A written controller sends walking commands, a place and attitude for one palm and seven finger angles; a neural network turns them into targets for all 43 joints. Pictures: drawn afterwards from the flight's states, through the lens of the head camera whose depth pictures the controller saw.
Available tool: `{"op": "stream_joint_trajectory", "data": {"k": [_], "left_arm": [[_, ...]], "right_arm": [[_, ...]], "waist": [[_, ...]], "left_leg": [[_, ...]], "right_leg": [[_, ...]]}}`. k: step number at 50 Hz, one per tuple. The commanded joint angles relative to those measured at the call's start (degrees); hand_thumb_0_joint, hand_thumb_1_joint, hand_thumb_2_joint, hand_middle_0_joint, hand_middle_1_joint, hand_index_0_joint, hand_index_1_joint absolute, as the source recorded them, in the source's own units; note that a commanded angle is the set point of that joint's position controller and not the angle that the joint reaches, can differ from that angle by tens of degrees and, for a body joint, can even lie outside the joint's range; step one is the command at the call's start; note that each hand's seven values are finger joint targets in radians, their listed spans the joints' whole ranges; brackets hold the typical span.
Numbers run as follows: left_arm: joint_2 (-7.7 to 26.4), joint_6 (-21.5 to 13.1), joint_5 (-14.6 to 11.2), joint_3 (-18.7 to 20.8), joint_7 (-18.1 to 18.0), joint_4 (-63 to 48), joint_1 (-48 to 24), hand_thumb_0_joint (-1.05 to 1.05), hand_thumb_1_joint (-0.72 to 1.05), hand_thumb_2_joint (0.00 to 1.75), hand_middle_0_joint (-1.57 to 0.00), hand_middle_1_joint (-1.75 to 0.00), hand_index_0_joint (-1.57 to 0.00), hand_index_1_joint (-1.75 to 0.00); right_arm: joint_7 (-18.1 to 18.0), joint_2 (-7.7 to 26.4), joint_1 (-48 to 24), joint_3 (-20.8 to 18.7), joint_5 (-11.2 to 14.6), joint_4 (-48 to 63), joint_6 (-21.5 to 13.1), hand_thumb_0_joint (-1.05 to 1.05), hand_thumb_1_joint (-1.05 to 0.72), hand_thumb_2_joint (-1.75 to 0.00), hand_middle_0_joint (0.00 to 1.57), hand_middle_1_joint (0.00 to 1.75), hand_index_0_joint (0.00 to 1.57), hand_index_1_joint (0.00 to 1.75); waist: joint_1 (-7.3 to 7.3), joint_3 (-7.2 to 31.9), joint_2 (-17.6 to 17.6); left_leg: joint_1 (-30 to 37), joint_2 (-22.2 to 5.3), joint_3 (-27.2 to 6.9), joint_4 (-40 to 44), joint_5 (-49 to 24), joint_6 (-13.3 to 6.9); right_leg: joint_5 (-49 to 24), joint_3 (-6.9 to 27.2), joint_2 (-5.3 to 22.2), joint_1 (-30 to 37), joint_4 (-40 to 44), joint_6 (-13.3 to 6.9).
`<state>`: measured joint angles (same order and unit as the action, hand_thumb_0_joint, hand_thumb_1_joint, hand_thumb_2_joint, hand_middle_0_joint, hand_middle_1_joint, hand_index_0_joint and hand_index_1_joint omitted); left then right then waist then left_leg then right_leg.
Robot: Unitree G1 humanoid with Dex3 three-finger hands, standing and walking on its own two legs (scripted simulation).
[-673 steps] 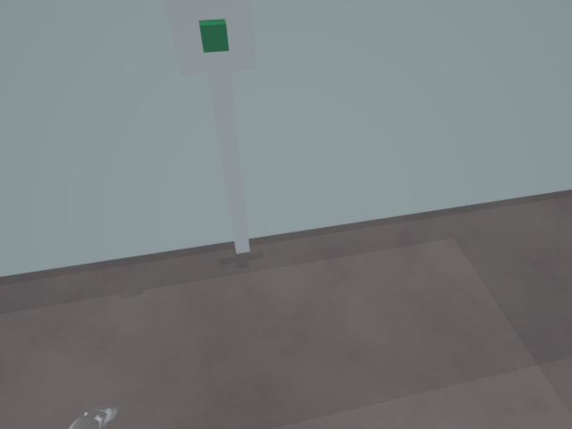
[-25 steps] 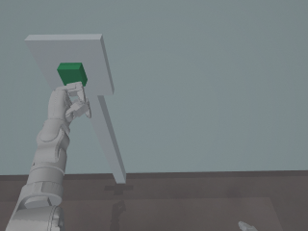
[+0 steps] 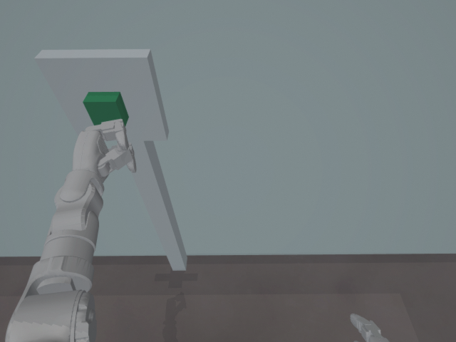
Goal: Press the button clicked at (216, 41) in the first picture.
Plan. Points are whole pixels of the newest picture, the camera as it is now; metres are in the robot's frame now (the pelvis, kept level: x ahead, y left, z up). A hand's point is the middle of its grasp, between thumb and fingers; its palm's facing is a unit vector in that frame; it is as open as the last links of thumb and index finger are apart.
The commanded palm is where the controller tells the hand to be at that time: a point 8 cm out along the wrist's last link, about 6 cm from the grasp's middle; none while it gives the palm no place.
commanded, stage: aim a knuckle at the button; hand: left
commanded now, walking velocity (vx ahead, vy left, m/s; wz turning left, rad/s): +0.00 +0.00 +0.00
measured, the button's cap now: (107, 108) +0.49 +0.23 +0.16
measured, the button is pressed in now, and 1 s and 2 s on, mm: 0 0 13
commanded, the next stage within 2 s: press the button with the knuckle in 0.60 s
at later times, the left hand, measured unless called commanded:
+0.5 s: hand (129, 155) +0.40 +0.18 +0.13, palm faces +0.03 -1.00 -0.01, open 3.1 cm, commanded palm +0.37 +0.24 +0.13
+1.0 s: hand (126, 149) +0.41 +0.19 +0.13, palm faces +0.04 -1.00 -0.01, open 3.1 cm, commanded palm +0.39 +0.24 +0.13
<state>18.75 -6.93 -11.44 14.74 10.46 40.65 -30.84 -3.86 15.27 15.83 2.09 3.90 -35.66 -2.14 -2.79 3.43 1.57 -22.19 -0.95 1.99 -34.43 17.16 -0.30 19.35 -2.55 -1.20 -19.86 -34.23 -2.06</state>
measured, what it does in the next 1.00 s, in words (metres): stands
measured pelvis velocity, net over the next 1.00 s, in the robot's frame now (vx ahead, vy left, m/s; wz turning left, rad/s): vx -0.01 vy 0.01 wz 0.01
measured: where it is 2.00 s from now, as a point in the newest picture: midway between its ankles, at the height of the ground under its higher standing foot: outside the picture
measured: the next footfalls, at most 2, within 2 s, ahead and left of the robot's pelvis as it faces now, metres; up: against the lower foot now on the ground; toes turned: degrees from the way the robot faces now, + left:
none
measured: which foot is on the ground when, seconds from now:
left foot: down 0.00-1.00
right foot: down 0.00-1.00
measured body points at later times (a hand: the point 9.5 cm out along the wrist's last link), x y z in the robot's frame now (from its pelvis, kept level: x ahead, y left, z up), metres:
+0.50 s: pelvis +0.00 +0.01 +0.00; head +0.02 +0.01 +0.45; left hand +0.40 +0.24 +0.13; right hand +0.13 -0.24 -0.10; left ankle +0.00 +0.12 -0.73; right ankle -0.02 -0.09 -0.73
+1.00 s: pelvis -0.01 +0.01 +0.00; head +0.01 +0.00 +0.45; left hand +0.40 +0.24 +0.14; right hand +0.11 -0.25 -0.11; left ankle +0.00 +0.12 -0.73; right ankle -0.02 -0.09 -0.73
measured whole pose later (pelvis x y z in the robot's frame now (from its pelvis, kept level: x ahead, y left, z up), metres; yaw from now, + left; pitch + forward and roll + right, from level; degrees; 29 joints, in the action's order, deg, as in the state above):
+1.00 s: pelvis -0.01 +0.01 +0.00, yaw +1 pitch +5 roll +0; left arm 18.8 -6.9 -11.1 13.3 9.2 41.6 -34.3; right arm -4.1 15.3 15.5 2.3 3.7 -37.1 -2.0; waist -3.0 2.6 1.2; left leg -23.5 -0.5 1.2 -35.8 16.9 -0.8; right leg 19.1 -3.3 -0.7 -20.5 -34.9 -1.6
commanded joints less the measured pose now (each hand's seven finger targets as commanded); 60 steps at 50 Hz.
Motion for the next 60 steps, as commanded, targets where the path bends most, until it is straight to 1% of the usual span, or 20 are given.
{"op": "stream_joint_trajectory", "data": {"k": [1,5,6,7,13,16,18,19,22,25,29,34,37,41,47,53,55,56,58,60], "left_arm": [[14.93,-3.57,-1.33,6.03,0.46,-13.38,-18.30,0.00,0.90,0.90,-1.30,-1.50,-1.30,-1.50],[13.30,-6.31,-1.19,3.99,1.05,-20.20,-19.85,0.00,0.90,0.90,-1.30,-1.50,-1.30,-1.50],[11.37,-6.33,-1.34,2.45,1.28,-20.80,-18.73,0.00,0.90,0.90,-1.30,-1.50,-1.30,-1.50],[11.00,-6.34,-1.70,2.20,1.32,-21.39,-18.63,0.00,0.90,0.90,-1.30,-1.50,-1.30,-1.50],[8.99,-2.12,-2.20,0.35,1.49,-18.68,-19.58,0.00,0.90,0.90,-1.30,-1.50,-1.30,-1.50],[7.53,-1.70,-1.49,-0.93,0.15,-20.22,-20.20,0.00,0.90,0.90,-1.30,-1.50,-1.30,-1.50],[9.16,-2.37,-0.99,0.61,-1.26,-20.39,-20.27,0.00,0.90,0.90,-1.30,-1.50,-1.30,-1.50],[7.90,-2.77,-0.88,-0.42,-1.67,-21.33,-21.19,0.00,0.90,0.90,-1.30,-1.50,-1.30,-1.50],[11.26,-3.97,-0.34,2.61,-2.88,-22.51,-19.72,0.00,0.90,0.90,-1.30,-1.50,-1.30,-1.50],[9.92,-3.29,0.00,1.94,-2.95,-20.73,-17.56,0.00,0.90,0.90,-1.30,-1.50,-1.30,-1.50],[7.91,-1.29,-0.32,0.43,-1.96,-19.28,-14.12,0.00,0.90,0.90,-1.30,-1.50,-1.30,-1.50],[9.53,-0.80,-1.51,2.13,-1.24,-20.96,-14.72,0.00,0.90,0.90,-1.30,-1.50,-1.30,-1.50],[7.41,-2.38,-1.15,-0.92,-1.38,-23.98,-20.29,0.00,0.90,0.90,-1.30,-1.50,-1.30,-1.50],[9.34,-4.31,-0.40,-0.53,-1.79,-22.05,-26.55,0.00,0.90,0.90,-1.30,-1.50,-1.30,-1.50],[12.22,-3.51,-0.47,1.92,-1.32,-10.33,-28.35,0.00,0.90,0.90,-1.30,-1.50,-1.30,-1.50],[15.30,-4.78,0.01,4.16,-0.59,-5.17,-29.79,0.00,0.90,0.90,-1.30,-1.50,-1.30,-1.50],[13.27,-5.82,0.01,2.50,-0.26,-4.70,-32.21,0.00,0.90,0.90,-1.30,-1.50,-1.30,-1.50],[14.64,-6.22,0.18,3.43,-0.27,-3.45,-32.81,0.00,0.90,0.90,-1.30,-1.50,-1.30,-1.50],[15.42,-7.42,0.29,4.08,-0.18,-3.57,-34.11,0.00,0.90,0.90,-1.30,-1.50,-1.30,-1.50],[13.59,-7.94,0.32,2.73,0.03,-3.77,-34.37,0.00,0.90,0.90,-1.30,-1.50,-1.30,-1.50]], "right_arm": [[-0.22,7.51,-0.57,-3.29,-0.10,7.90,-2.03,0.00,-0.90,-0.90,0.20,0.30,0.20,0.30],[0.05,7.06,-0.53,-3.58,-0.21,8.03,-2.33,0.00,-0.90,-0.90,0.20,0.30,0.20,0.30],[0.08,6.91,-0.84,-3.58,-0.17,8.26,-2.51,0.00,-0.90,-0.90,0.20,0.30,0.20,0.30],[0.09,7.01,-0.52,-3.63,-0.19,8.05,-2.59,0.00,-0.90,-0.90,0.20,0.30,0.20,0.30],[-0.40,7.58,-0.59,-3.67,0.22,6.69,-2.48,0.00,-0.90,-0.90,0.20,0.30,0.20,0.30],[-0.29,7.33,-0.98,-3.60,-0.01,6.88,-2.59,0.00,-0.90,-0.90,0.20,0.30,0.20,0.30],[-0.20,7.35,-1.01,-3.54,-0.22,6.70,-2.62,0.00,-0.90,-0.90,0.20,0.30,0.20,0.30],[-0.03,7.14,-1.15,-3.40,-0.41,6.92,-2.75,0.00,-0.90,-0.90,0.20,0.30,0.20,0.30],[0.14,7.28,-1.22,-3.43,-0.74,7.04,-2.78,0.00,-0.90,-0.90,0.20,0.30,0.20,0.30],[0.40,6.90,-1.56,-3.27,-0.59,7.28,-2.71,0.00,-0.90,-0.90,0.20,0.30,0.20,0.30],[0.50,7.00,-1.75,-3.35,-0.09,7.96,-2.21,0.00,-0.90,-0.90,0.20,0.30,0.20,0.30],[0.15,7.33,-2.05,-3.35,-0.07,8.44,-2.04,0.00,-0.90,-0.90,0.20,0.30,0.20,0.30],[-0.03,6.82,-2.37,-3.17,-0.13,7.95,-2.33,0.00,-0.90,-0.90,0.20,0.30,0.20,0.30],[-0.43,7.05,-1.70,-3.12,-0.36,6.08,-2.75,0.00,-0.90,-0.90,0.20,0.30,0.20,0.30],[-0.70,7.87,-0.27,-2.98,-0.36,4.67,-2.33,0.00,-0.90,-0.90,0.20,0.30,0.20,0.30],[-0.24,8.14,1.31,-2.90,-0.43,5.32,-1.85,0.00,-0.90,-0.90,0.20,0.30,0.20,0.30],[-0.01,7.99,1.98,-3.13,-0.45,5.29,-1.87,0.00,-0.90,-0.90,0.20,0.30,0.20,0.30],[-0.01,8.26,2.63,-3.32,-0.42,4.94,-1.78,0.00,-0.90,-0.90,0.20,0.30,0.20,0.30],[0.07,8.38,3.28,-3.55,-0.53,4.81,-1.61,0.00,-0.90,-0.90,0.20,0.30,0.20,0.30],[0.28,8.19,3.70,-3.64,-0.53,4.78,-1.63,0.00,-0.90,-0.90,0.20,0.30,0.20,0.30]], "waist": [[1.61,16.61,-3.19],[1.02,18.91,1.40],[0.88,18.41,2.15],[0.52,18.82,0.34],[-0.61,13.72,-1.22],[-0.15,14.56,0.06],[0.27,15.61,0.36],[0.14,16.11,0.20],[1.18,18.75,-0.34],[1.42,17.39,0.79],[1.28,14.80,-1.14],[1.21,14.29,-3.57],[-0.34,14.08,-0.80],[-1.22,14.64,1.77],[-1.25,14.55,-1.94],[-0.61,16.15,-1.41],[-1.35,16.29,-1.03],[-1.70,15.98,-2.44],[-1.63,17.42,-1.76],[-1.76,18.28,0.12]], "left_leg": [[7.68,1.57,-1.03,1.87,-15.70,-2.44],[11.63,1.24,-1.42,1.20,-19.20,-2.32],[12.30,1.16,-1.38,1.11,-19.46,-2.27],[12.27,1.10,-1.68,0.97,-19.68,-2.37],[11.57,0.90,-2.55,1.79,-17.05,-2.17],[12.54,0.86,-3.34,2.12,-16.58,-1.86],[12.95,0.67,-3.68,2.13,-16.77,-1.75],[13.28,0.72,-3.64,2.17,-16.92,-1.75],[13.38,0.66,-3.54,1.97,-18.58,-1.72],[13.13,0.58,-3.06,2.05,-19.77,-1.51],[11.72,0.51,-2.67,2.35,-19.37,-1.58],[10.44,0.82,-2.51,2.67,-16.62,-1.95],[11.83,0.84,-2.54,2.23,-15.13,-2.01],[12.96,0.87,-3.56,2.18,-12.85,-1.77],[9.09,1.27,-3.38,1.89,-9.65,-2.08],[6.88,1.34,-2.71,1.29,-11.39,-2.10],[7.36,1.34,-2.52,0.80,-11.76,-2.18],[6.91,1.22,-2.64,0.64,-11.20,-2.22],[7.52,1.13,-2.59,0.50,-12.48,-2.23],[8.71,1.21,-2.54,0.14,-13.43,-2.16]], "right_leg": [[-26.35,2.81,1.37,7.41,3.96,1.38],[-27.40,2.48,0.84,6.44,3.17,0.85],[-27.20,2.32,0.72,5.68,3.18,0.81],[-27.20,2.13,0.64,6.03,3.25,0.83],[-23.18,1.17,0.55,2.04,4.30,0.90],[-20.36,0.70,0.58,1.14,4.02,0.57],[-19.49,0.81,0.56,1.28,3.81,0.45],[-19.65,0.70,0.56,1.53,3.67,0.50],[-21.12,0.99,0.56,4.03,3.09,0.37],[-22.66,0.98,0.64,4.01,3.03,0.39],[-23.12,0.82,0.59,3.82,3.69,0.53],[-22.48,1.14,0.62,4.71,4.34,0.66],[-20.07,1.29,0.59,2.61,4.54,0.70],[-16.23,1.40,0.54,0.17,4.51,0.48],[-14.34,1.83,0.79,0.67,4.83,0.74],[-17.60,2.40,0.95,2.49,3.86,0.79],[-18.26,2.36,0.71,1.38,3.67,0.88],[-17.55,2.36,0.60,0.86,3.71,0.98],[-18.61,2.50,0.50,1.38,3.27,0.90],[-19.21,2.35,0.39,0.62,3.03,0.80]]}}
